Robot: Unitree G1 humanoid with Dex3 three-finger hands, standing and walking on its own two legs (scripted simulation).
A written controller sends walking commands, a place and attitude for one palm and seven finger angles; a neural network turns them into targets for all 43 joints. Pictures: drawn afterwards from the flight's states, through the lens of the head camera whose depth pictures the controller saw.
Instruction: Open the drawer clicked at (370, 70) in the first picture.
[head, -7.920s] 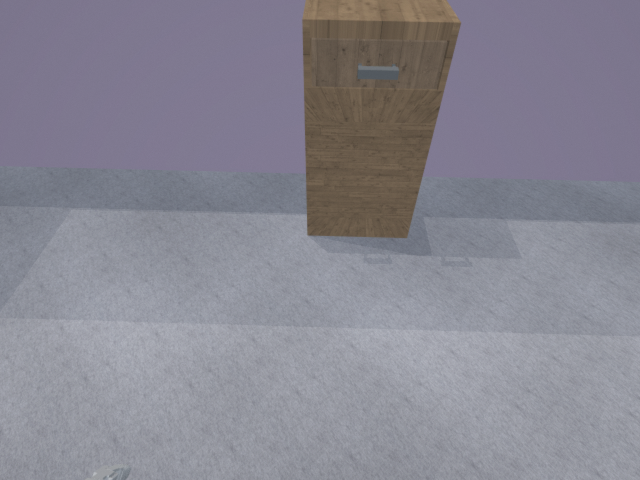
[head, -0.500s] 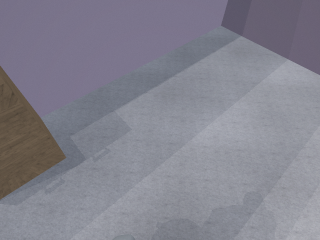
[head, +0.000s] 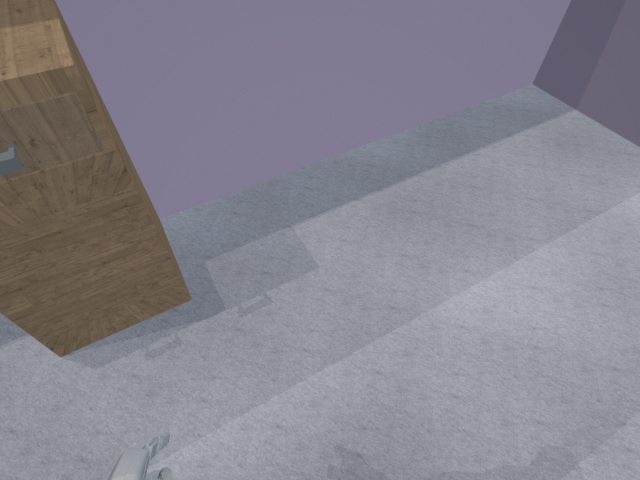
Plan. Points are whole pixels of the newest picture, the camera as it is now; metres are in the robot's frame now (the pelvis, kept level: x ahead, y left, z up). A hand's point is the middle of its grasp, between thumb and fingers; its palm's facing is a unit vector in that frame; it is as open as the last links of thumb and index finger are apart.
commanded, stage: turn to face it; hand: left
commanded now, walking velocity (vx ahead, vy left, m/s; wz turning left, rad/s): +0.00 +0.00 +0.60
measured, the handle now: out of the picture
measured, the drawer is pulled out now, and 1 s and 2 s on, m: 0.00 0.00 0.00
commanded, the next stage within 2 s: take the last steps up to it in 0.88 s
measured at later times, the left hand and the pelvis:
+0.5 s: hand out of the picture -0.06 +0.19 -0.17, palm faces +0.36 -0.90 -0.27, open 7.4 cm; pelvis -0.03 -0.01 -0.01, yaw +20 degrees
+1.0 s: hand out of the picture -0.04 +0.20 -0.16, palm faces +0.48 -0.83 -0.27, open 7.4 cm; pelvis -0.03 -0.02 -0.01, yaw +28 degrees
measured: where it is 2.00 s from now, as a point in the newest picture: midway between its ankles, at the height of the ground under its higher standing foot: outside the picture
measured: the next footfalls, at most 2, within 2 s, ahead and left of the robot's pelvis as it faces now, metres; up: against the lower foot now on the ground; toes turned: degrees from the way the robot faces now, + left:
right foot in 0.06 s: +0.04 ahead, -0.14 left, +0.00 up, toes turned +2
left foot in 0.54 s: -0.04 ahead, +0.12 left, +0.00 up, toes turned +26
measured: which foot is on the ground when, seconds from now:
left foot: down 0.00-0.06, up 0.08-0.52, down 0.54-0.98, up 1.00-1.00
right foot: up 0.00-0.04, down 0.06-0.54, up 0.56-0.96, down 0.98-1.00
